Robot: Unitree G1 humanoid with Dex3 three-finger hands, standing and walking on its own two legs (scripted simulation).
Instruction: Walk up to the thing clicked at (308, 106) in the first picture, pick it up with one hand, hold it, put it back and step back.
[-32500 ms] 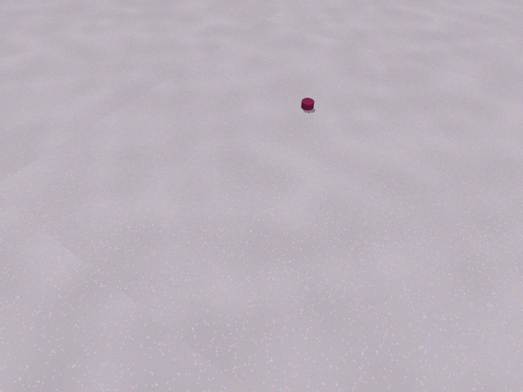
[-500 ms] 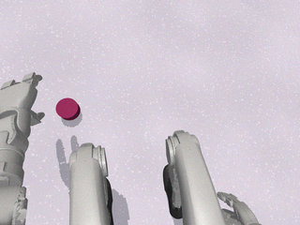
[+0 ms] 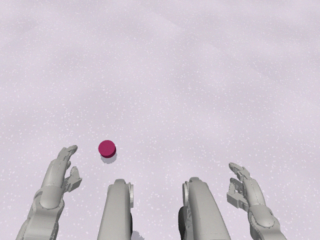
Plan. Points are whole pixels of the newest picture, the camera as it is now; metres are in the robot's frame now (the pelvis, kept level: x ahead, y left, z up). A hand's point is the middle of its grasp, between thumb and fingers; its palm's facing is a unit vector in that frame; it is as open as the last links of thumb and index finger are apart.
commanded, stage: home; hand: left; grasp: from above
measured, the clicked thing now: (107, 149) +0.50 +0.23 -0.54
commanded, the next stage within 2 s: none
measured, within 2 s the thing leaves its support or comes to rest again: neither
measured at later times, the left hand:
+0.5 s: hand (55, 185) +0.23 +0.18 +0.10, palm faces +0.09 -0.97 -0.21, open 7.4 cm
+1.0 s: hand (55, 193) +0.22 +0.18 +0.11, palm faces +0.09 -0.98 -0.20, open 7.4 cm
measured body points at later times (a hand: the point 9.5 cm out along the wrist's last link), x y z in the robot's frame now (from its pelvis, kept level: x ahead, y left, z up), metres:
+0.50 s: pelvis +0.07 +0.00 +0.15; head +0.09 +0.00 +0.59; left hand +0.22 +0.23 +0.12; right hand +0.22 -0.25 +0.08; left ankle +0.07 +0.13 -0.53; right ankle +0.08 -0.15 -0.53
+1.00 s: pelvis +0.07 -0.01 +0.15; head +0.08 +0.00 +0.60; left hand +0.21 +0.23 +0.12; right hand +0.24 -0.24 +0.09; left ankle +0.07 +0.13 -0.53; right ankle +0.08 -0.15 -0.53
